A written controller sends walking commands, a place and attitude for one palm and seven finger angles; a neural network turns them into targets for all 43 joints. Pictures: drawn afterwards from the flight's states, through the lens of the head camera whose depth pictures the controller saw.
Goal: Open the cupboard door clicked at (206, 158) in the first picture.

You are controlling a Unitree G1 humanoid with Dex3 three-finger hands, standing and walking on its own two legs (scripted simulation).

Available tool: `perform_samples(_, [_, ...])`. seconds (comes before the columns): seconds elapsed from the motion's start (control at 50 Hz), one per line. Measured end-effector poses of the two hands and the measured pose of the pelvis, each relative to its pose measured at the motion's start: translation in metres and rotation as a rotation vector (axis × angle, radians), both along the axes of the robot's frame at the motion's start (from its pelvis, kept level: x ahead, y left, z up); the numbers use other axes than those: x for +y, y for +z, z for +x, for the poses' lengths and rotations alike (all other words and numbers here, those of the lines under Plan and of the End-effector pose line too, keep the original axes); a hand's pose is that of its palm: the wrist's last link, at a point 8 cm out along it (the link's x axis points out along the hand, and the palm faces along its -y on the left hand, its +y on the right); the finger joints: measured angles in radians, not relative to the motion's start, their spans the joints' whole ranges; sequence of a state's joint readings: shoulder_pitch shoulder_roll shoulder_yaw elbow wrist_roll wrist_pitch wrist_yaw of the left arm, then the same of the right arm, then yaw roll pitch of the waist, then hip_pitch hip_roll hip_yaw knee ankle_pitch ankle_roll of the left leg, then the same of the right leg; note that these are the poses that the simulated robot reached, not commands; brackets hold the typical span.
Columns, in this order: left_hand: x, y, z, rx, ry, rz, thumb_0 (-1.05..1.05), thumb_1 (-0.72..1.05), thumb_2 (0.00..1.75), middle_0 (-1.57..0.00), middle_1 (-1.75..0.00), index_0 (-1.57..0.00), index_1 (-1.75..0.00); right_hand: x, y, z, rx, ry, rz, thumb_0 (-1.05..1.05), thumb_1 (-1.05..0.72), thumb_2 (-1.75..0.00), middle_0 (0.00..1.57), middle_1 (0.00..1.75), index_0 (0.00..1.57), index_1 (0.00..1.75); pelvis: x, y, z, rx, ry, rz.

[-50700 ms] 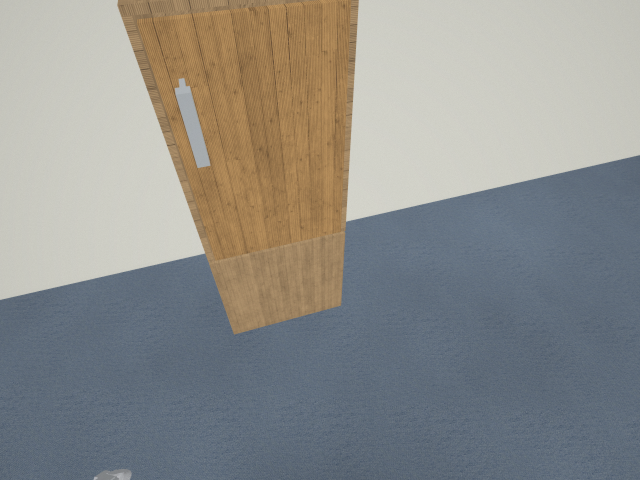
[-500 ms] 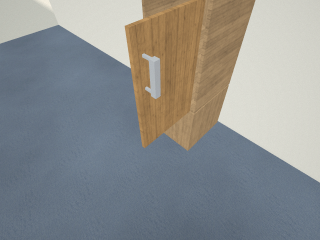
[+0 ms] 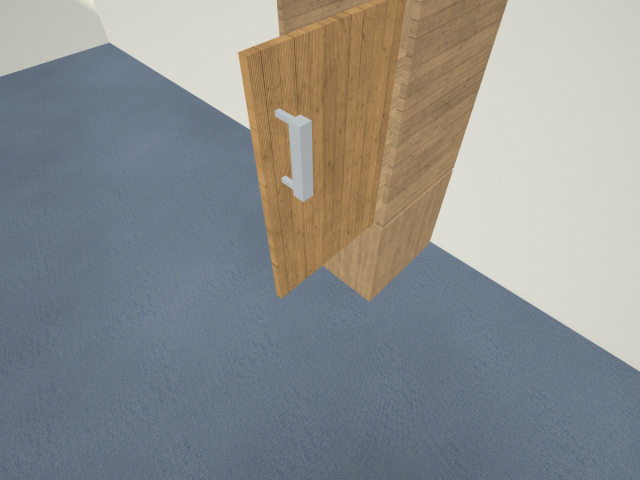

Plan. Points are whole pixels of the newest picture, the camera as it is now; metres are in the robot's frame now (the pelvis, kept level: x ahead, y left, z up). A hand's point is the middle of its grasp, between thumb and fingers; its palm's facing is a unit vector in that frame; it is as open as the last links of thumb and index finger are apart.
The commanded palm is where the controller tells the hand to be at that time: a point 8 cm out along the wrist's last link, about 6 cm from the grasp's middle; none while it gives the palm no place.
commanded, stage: look to check the result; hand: left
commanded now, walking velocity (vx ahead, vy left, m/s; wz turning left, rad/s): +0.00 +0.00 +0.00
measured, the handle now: (292, 155) +0.59 +0.08 +0.08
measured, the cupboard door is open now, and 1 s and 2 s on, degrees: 90 90 90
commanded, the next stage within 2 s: stand and wait in 0.42 s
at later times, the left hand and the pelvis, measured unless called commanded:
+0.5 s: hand out of the picture +0.01 +0.16 -0.17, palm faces +0.05 -0.98 -0.21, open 7.4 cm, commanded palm none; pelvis +0.01 -0.02 +0.00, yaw +0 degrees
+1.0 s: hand out of the picture +0.03 +0.16 -0.17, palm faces +0.04 -0.97 -0.23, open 7.4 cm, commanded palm none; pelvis +0.02 -0.03 +0.00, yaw +0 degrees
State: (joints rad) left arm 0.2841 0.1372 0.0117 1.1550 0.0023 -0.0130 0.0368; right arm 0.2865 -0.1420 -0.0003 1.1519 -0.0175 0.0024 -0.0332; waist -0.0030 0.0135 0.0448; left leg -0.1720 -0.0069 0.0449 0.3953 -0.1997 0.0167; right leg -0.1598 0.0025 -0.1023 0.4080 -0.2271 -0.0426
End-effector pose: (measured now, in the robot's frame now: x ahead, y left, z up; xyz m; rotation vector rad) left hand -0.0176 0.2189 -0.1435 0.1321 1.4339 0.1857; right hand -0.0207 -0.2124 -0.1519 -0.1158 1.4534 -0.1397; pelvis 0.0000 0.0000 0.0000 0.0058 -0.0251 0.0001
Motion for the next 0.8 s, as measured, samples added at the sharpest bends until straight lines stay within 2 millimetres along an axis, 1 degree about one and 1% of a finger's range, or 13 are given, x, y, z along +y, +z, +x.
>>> perform_samples(0.2, [-0.004,0.002,0.009,-0.011,0.001,0.006,0.00,0.90,0.90,-0.20,-0.30,-0.20,-0.30,-0.008,0.000,0.023,-0.034,0.020,-0.002,0.00,-0.91,-0.90,0.20,0.30,0.20,0.30,-0.006,0.001,0.006,-0.001,0.005,0.001])
perform_samples(0.34, [-0.008,0.002,0.017,-0.022,-0.002,0.006,0.00,0.90,0.90,-0.20,-0.30,-0.20,-0.30,-0.016,0.001,0.034,-0.044,0.027,-0.010,0.01,-0.91,-0.90,0.20,0.30,0.20,0.30,-0.010,0.001,0.010,0.000,0.005,0.002])
perform_samples(0.48, [-0.011,0.003,0.025,-0.030,-0.007,0.011,0.00,0.90,0.90,-0.20,-0.30,-0.20,-0.30,-0.023,0.001,0.038,-0.044,0.030,-0.016,0.01,-0.91,-0.90,0.20,0.30,0.20,0.30,-0.015,0.001,0.014,0.001,0.005,0.003])
perform_samples(0.8, [-0.013,0.005,0.038,-0.045,-0.015,0.030,0.00,0.90,0.90,-0.20,-0.30,-0.20,-0.30,-0.037,0.002,0.042,-0.037,0.024,-0.027,0.00,-0.91,-0.90,0.20,0.30,0.20,0.30,-0.024,0.002,0.020,0.001,0.003,0.003])
